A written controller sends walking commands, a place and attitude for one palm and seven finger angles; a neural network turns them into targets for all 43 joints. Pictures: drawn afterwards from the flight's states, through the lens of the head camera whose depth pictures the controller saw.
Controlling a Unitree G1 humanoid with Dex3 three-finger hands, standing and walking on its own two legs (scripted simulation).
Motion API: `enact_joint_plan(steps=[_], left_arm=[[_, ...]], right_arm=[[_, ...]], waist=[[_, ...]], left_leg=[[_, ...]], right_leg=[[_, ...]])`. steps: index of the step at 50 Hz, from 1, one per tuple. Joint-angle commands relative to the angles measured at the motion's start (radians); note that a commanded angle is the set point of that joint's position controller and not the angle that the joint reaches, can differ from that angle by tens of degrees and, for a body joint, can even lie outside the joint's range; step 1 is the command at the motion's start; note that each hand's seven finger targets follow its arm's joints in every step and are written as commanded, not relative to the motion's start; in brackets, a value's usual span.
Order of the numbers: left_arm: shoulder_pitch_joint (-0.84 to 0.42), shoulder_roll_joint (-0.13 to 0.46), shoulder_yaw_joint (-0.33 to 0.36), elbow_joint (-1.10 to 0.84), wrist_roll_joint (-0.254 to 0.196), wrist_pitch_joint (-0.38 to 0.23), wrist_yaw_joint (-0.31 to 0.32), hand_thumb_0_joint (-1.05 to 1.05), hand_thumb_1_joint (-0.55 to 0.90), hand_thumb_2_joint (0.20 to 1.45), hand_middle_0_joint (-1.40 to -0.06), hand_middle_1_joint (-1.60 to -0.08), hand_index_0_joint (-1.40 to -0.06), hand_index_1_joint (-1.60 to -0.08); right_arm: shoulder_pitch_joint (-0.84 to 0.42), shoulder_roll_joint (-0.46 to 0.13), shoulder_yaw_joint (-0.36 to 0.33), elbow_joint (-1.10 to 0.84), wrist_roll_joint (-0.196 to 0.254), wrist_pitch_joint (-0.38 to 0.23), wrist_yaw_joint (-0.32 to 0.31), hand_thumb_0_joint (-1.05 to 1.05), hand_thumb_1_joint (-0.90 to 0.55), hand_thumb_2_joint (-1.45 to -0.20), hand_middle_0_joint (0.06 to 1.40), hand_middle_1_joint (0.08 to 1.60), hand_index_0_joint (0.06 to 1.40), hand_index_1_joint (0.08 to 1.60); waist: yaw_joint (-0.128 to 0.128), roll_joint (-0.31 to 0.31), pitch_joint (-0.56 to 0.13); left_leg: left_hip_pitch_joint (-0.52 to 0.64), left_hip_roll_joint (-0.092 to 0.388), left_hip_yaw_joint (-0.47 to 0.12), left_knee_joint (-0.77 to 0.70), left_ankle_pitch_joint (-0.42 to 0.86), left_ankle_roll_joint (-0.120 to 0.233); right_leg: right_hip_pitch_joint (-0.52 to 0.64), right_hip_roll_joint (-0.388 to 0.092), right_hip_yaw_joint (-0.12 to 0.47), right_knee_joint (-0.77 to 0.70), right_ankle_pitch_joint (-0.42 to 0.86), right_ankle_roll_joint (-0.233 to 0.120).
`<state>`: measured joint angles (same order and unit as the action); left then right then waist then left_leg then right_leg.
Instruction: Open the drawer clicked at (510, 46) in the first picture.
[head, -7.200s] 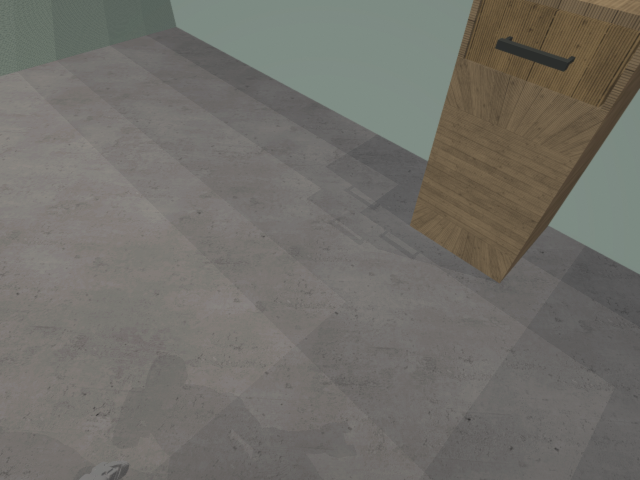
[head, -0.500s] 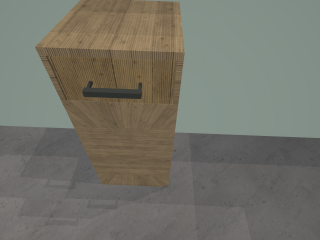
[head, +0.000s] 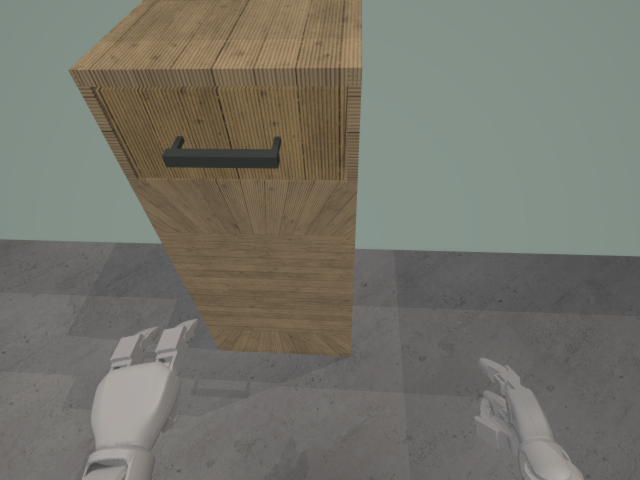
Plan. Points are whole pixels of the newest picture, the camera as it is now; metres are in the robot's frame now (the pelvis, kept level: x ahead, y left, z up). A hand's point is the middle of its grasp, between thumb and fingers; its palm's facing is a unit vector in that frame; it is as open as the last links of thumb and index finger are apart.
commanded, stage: raise the hand with hooked fingers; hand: left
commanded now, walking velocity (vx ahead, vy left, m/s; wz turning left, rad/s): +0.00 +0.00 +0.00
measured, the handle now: (224, 150) +0.57 +0.23 +0.10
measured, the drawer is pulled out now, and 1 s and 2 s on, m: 0.00 0.00 0.00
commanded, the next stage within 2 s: move the hooked fingers above the handle in 1.54 s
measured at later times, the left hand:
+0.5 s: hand (133, 344) +0.24 +0.24 +0.08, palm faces +0.03 -0.10 -0.99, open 11.2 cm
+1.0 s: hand (76, 243) +0.30 +0.29 +0.18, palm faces +0.13 -0.06 -0.99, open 13.7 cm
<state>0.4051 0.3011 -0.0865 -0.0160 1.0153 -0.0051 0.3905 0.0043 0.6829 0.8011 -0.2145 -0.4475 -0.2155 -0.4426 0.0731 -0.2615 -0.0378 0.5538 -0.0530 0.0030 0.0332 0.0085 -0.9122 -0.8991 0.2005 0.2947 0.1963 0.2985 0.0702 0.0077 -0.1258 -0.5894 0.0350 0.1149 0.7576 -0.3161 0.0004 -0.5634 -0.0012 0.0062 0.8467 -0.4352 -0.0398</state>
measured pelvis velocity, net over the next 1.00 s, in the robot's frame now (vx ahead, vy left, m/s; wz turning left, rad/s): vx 0.01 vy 0.03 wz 0.06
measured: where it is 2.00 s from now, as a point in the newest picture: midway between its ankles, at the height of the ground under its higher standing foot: outside the picture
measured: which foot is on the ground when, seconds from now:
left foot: down 0.00-1.00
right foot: down 0.00-1.00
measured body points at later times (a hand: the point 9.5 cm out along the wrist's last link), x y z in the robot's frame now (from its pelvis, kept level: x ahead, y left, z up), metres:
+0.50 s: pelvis +0.01 -0.01 +0.02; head +0.03 -0.05 +0.47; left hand +0.23 +0.25 +0.13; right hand +0.21 -0.22 -0.10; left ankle +0.04 +0.13 -0.70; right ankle -0.01 -0.09 -0.70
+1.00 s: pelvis +0.01 +0.03 +0.04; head +0.02 -0.01 +0.48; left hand +0.28 +0.29 +0.23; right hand +0.25 -0.15 -0.06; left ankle +0.04 +0.13 -0.70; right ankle -0.01 -0.09 -0.70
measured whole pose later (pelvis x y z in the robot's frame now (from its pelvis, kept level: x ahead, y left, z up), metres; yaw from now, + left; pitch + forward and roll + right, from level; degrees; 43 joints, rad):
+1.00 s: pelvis +0.01 +0.03 +0.04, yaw +3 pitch -1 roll +0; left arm -0.12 0.55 -0.02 -0.10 0.86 0.09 -0.05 0.00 -0.44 0.32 -0.32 -1.17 -0.32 -1.16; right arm 0.05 -0.24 0.04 0.61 0.01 0.15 0.00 0.01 -0.91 -0.90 0.20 0.29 0.20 0.30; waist 0.10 0.09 0.01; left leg -0.24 -0.01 0.05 0.45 -0.19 0.03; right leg -0.16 -0.03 -0.05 0.46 -0.29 0.00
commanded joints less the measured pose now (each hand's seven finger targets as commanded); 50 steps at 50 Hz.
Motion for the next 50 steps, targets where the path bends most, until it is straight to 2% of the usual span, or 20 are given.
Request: enact_joint_plan(steps=[1,3,4,5,8,9,11,15,17,20,22,24,29,30,35,36,42,45,48,50], left_arm=[[-0.133,0.252,0.174,-0.275,0.09,-0.014,0.089,0.0,0.457,0.71,-0.232,-0.585,-0.232,-0.585],[-0.263,0.275,0.19,-0.306,0.059,-0.03,0.101,0.0,0.41,0.69,-0.235,-0.615,-0.235,-0.615],[-0.33,0.293,0.196,-0.311,0.047,-0.042,0.103,0.0,0.387,0.68,-0.237,-0.63,-0.237,-0.63],[-0.38,0.292,0.187,-0.324,0.029,-0.05,0.097,0.0,0.363,0.67,-0.238,-0.645,-0.238,-0.645],[-0.387,0.271,0.147,-0.258,-0.004,-0.048,0.052,0.0,0.293,0.64,-0.243,-0.69,-0.243,-0.69],[-0.383,0.264,0.129,-0.238,-0.015,-0.036,0.029,0.0,0.27,0.63,-0.245,-0.705,-0.245,-0.705],[-0.358,0.264,0.12,-0.192,-0.039,-0.004,-0.022,0.0,0.223,0.61,-0.248,-0.735,-0.248,-0.735],[-0.224,0.326,0.188,-0.162,-0.068,0.031,-0.13,0.0,0.13,0.57,-0.255,-0.795,-0.255,-0.795],[-0.229,0.321,0.188,-0.198,-0.086,0.018,-0.169,0.0,0.083,0.55,-0.258,-0.825,-0.258,-0.825],[-0.236,0.376,0.258,-0.245,-0.091,-0.017,-0.177,0.0,0.013,0.52,-0.263,-0.87,-0.263,-0.87],[-0.282,0.354,0.25,-0.276,-0.097,-0.044,-0.164,0.0,-0.033,0.5,-0.267,-0.9,-0.267,-0.9],[-0.309,0.371,0.271,-0.291,-0.103,-0.059,-0.148,0.0,-0.08,0.48,-0.27,-0.93,-0.27,-0.93],[-0.411,0.354,0.227,-0.308,-0.11,-0.031,-0.148,0.0,-0.197,0.43,-0.278,-1.005,-0.278,-1.005],[-0.424,0.359,0.229,-0.298,-0.115,-0.016,-0.157,0.0,-0.22,0.42,-0.28,-1.02,-0.28,-1.02],[-0.531,0.407,0.219,-0.327,-0.119,0.029,-0.228,0.0,-0.337,0.37,-0.288,-1.095,-0.288,-1.095],[-0.55,0.396,0.199,-0.321,-0.12,0.038,-0.243,0.0,-0.36,0.36,-0.29,-1.11,-0.29,-1.11],[-0.672,0.438,0.212,-0.286,-0.144,0.077,-0.335,0.0,-0.5,0.3,-0.3,-1.2,-0.3,-1.2],[-0.728,0.461,0.221,-0.266,-0.159,0.095,-0.38,0.0,-0.5,0.3,-0.3,-1.2,-0.3,-1.2],[-0.801,0.468,0.204,-0.272,-0.16,0.094,-0.422,0.0,-0.5,0.3,-0.3,-1.2,-0.3,-1.2],[-0.847,0.473,0.202,-0.274,-0.169,0.096,-0.447,0.0,-0.5,0.3,-0.3,-1.2,-0.3,-1.2]], right_arm=[[-0.102,-0.066,-0.02,-0.191,-0.018,0.035,-0.008,0.0,-0.9,-0.9,0.2,0.3,0.2,0.3],[-0.099,-0.056,-0.02,-0.185,-0.02,0.038,-0.028,0.0,-0.9,-0.9,0.2,0.3,0.2,0.3],[-0.104,-0.055,-0.019,-0.176,-0.021,0.035,-0.038,0.0,-0.9,-0.9,0.2,0.3,0.2,0.3],[-0.101,-0.051,-0.018,-0.165,-0.025,0.029,-0.046,0.0,-0.9,-0.9,0.2,0.3,0.2,0.3],[-0.11,-0.054,-0.009,-0.14,-0.017,0.021,-0.058,0.0,-0.9,-0.9,0.2,0.3,0.2,0.3],[-0.118,-0.052,-0.004,-0.133,-0.012,0.023,-0.062,0.0,-0.9,-0.9,0.2,0.3,0.2,0.3],[-0.125,-0.052,0.005,-0.121,-0.002,0.027,-0.066,0.0,-0.9,-0.9,0.2,0.3,0.2,0.3],[-0.135,-0.061,0.017,-0.121,0.007,0.043,-0.069,0.0,-0.9,-0.9,0.2,0.3,0.2,0.3],[-0.131,-0.062,0.021,-0.122,0.01,0.048,-0.065,0.0,-0.9,-0.9,0.2,0.3,0.2,0.3],[-0.128,-0.065,0.016,-0.123,0.01,0.044,-0.067,0.0,-0.9,-0.9,0.2,0.3,0.2,0.3],[-0.116,-0.063,0.009,-0.116,0.011,0.041,-0.063,0.0,-0.9,-0.9,0.2,0.3,0.2,0.3],[-0.106,-0.068,-0.002,-0.108,0.013,0.035,-0.061,0.0,-0.9,-0.9,0.2,0.3,0.2,0.3],[-0.103,-0.08,-0.017,-0.094,0.03,0.038,-0.053,0.0,-0.9,-0.9,0.2,0.3,0.2,0.3],[-0.111,-0.083,-0.018,-0.096,0.034,0.039,-0.053,0.0,-0.9,-0.9,0.2,0.3,0.2,0.3],[-0.133,-0.09,-0.008,-0.093,0.05,0.058,-0.054,0.0,-0.9,-0.9,0.2,0.3,0.2,0.3],[-0.129,-0.085,-0.004,-0.086,0.05,0.064,-0.052,0.0,-0.9,-0.9,0.2,0.3,0.2,0.3],[-0.139,-0.087,0.014,-0.086,0.062,0.095,-0.046,0.0,-0.9,-0.9,0.2,0.3,0.2,0.3],[-0.147,-0.09,0.022,-0.088,0.064,0.105,-0.042,0.0,-0.9,-0.9,0.2,0.3,0.2,0.3],[-0.146,-0.093,0.026,-0.084,0.065,0.109,-0.039,0.0,-0.9,-0.9,0.2,0.3,0.2,0.3],[-0.161,-0.092,0.031,-0.09,0.068,0.105,-0.037,0.0,-0.9,-0.9,0.2,0.3,0.2,0.3]], waist=[[0.028,-0.017,-0.115],[-0.007,0.021,-0.137],[-0.024,0.02,-0.141],[-0.046,-0.018,-0.143],[-0.049,0.046,-0.12],[-0.046,0.06,-0.114],[-0.035,0.025,-0.107],[0.02,-0.034,-0.121],[0.024,-0.061,-0.081],[0.042,-0.042,-0.103],[0.034,-0.02,-0.101],[0.031,-0.014,-0.13],[0.016,0.017,-0.129],[0.014,-0.011,-0.132],[0.018,0.043,-0.136],[0.015,0.055,-0.129],[0.018,0.038,-0.085],[0.021,0.06,-0.093],[0.015,0.049,-0.1],[0.012,0.078,-0.098]], left_leg=[[0.142,-0.09,-0.087,-0.004,0.073,0.026],[0.197,-0.093,-0.094,0.032,0.052,0.034],[0.207,-0.095,-0.097,0.049,0.054,0.038],[0.204,-0.096,-0.103,0.063,0.051,0.043],[0.221,-0.089,-0.108,0.026,0.071,0.045],[0.222,-0.085,-0.105,0.007,0.081,0.046],[0.209,-0.083,-0.102,-0.03,0.108,0.044],[0.206,-0.083,-0.095,-0.109,0.179,0.037],[0.206,-0.081,-0.093,-0.144,0.184,0.037],[0.245,-0.08,-0.085,-0.169,0.211,0.039],[0.271,-0.08,-0.084,-0.181,0.22,0.04],[0.3,-0.081,-0.081,-0.182,0.242,0.041],[0.371,-0.073,-0.081,-0.212,0.282,0.041],[0.378,-0.072,-0.081,-0.215,0.285,0.042],[0.444,-0.064,-0.095,-0.264,0.341,0.038],[0.455,-0.061,-0.096,-0.277,0.35,0.034],[0.478,-0.051,-0.109,-0.338,0.378,0.026],[0.495,-0.051,-0.11,-0.355,0.371,0.022],[0.516,-0.048,-0.114,-0.367,0.379,0.022],[0.525,-0.047,-0.118,-0.37,0.364,0.02]], right_leg=[[-0.029,0.007,0.154,-0.2,0.068,-0.024],[-0.045,-0.002,0.175,-0.235,0.035,-0.018],[-0.044,-0.005,0.187,-0.245,0.044,-0.015],[-0.038,-0.007,0.201,-0.262,0.048,-0.008],[0.011,-0.007,0.158,-0.269,0.125,-0.002],[0.036,-0.007,0.14,-0.274,0.158,0.003],[0.106,-0.013,0.141,-0.291,0.23,0.013],[0.267,-0.019,0.125,-0.295,0.423,0.025],[0.291,-0.024,0.103,-0.303,0.458,0.034],[0.323,-0.022,0.084,-0.317,0.46,0.031],[0.309,-0.023,0.065,-0.323,0.449,0.028],[0.315,-0.023,0.055,-0.323,0.466,0.028],[0.292,-0.013,0.008,-0.338,0.435,0.023],[0.3,-0.01,0.006,-0.347,0.429,0.026],[0.339,0.0,-0.011,-0.369,0.432,0.02],[0.344,-0.003,-0.022,-0.371,0.423,0.019],[0.385,0.01,-0.039,-0.414,0.4,0.016],[0.408,0.014,-0.037,-0.436,0.383,0.014],[0.407,0.013,-0.042,-0.447,0.38,0.015],[0.405,0.018,-0.041,-0.454,0.353,0.011]])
